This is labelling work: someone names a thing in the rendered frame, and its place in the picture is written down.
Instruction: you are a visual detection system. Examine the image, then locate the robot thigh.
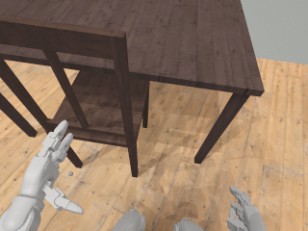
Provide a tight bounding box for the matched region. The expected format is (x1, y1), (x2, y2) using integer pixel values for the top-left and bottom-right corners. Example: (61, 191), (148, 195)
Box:
(173, 220), (204, 231)
(112, 212), (145, 231)

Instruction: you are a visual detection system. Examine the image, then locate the robot left thigh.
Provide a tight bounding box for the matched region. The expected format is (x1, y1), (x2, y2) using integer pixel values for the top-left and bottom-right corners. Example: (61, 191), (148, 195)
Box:
(112, 212), (145, 231)

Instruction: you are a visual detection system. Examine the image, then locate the left robot hand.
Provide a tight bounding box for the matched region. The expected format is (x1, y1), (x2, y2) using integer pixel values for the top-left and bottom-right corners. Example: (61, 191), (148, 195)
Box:
(19, 120), (84, 215)

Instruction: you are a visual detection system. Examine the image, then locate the chair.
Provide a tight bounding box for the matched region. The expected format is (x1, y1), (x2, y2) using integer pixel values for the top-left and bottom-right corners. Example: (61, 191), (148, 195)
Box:
(0, 14), (150, 178)

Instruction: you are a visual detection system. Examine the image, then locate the robot right thigh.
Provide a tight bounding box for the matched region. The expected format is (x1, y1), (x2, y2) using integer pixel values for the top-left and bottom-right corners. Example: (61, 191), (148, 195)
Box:
(173, 220), (204, 231)

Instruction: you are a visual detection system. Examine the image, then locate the table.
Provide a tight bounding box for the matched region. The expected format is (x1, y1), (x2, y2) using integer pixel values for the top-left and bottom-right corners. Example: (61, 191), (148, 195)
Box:
(0, 0), (265, 164)

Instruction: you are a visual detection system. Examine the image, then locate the robot left forearm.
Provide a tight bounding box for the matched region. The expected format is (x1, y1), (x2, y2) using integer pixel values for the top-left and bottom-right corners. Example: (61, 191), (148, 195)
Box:
(0, 194), (45, 231)

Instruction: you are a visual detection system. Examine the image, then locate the right robot hand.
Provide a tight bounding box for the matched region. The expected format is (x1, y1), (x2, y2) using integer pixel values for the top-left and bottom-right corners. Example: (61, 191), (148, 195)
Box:
(226, 186), (267, 231)

